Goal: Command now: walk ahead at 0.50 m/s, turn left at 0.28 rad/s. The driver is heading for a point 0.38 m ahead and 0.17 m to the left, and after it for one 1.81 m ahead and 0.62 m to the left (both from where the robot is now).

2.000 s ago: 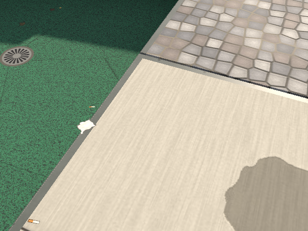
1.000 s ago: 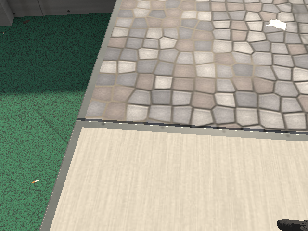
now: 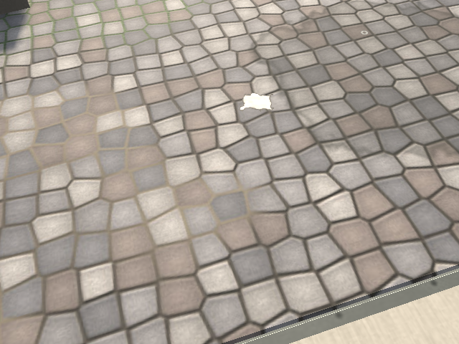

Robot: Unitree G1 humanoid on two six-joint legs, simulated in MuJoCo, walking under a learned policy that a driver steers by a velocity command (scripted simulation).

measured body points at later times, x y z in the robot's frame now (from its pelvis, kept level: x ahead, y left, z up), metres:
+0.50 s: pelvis +0.29 +0.08 +0.00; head +0.32 +0.10 +0.45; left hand +0.39 +0.38 -0.09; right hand +0.45 -0.17 -0.11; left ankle +0.27 +0.15 -0.74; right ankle +0.41 -0.08 -0.68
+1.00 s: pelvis +0.56 +0.12 +0.00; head +0.58 +0.12 +0.45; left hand +0.44 +0.37 -0.12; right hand +0.85 +0.00 -0.09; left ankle +0.55 +0.30 -0.68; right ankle +0.59 +0.01 -0.74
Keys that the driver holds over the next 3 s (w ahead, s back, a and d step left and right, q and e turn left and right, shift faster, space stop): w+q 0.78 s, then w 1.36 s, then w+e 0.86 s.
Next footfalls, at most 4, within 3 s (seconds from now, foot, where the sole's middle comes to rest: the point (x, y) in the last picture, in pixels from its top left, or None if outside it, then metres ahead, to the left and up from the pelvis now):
0.26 left None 0.31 0.16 -0.78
0.72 right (244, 299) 0.62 0.03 -0.78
1.20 left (131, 271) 0.71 0.39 -0.78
1.70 right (162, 181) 1.08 0.34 -0.78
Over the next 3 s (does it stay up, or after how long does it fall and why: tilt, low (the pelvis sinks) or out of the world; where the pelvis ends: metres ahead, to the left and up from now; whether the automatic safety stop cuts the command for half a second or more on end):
stays up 1.47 0.64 0.00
